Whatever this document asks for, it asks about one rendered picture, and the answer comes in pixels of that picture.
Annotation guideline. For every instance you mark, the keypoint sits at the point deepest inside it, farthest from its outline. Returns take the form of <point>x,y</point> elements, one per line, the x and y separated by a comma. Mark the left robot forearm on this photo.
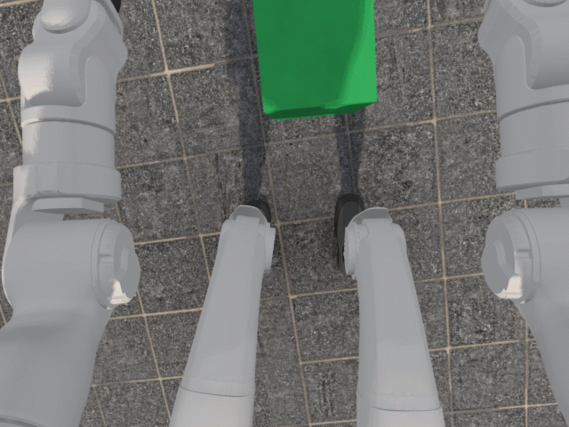
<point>67,112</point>

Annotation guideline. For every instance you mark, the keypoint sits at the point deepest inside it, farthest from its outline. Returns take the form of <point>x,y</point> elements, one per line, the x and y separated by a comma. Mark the robot left upper arm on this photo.
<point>63,280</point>

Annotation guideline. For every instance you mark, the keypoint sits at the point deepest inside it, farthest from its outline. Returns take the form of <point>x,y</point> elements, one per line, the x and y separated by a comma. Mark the robot right upper arm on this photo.
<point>526,260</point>

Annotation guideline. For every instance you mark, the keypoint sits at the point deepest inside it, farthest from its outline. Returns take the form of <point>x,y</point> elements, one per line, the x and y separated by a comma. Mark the left robot shin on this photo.
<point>245,210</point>

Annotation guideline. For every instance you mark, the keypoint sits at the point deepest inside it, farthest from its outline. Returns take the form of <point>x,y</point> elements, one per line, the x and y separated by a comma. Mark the left robot thigh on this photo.
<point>218,385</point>

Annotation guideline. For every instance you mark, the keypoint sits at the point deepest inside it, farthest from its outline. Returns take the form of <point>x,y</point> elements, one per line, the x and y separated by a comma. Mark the carton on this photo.
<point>316,57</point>

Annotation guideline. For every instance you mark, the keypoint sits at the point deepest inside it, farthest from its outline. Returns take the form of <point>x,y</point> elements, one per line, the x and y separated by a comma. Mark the right robot forearm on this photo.
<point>528,44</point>

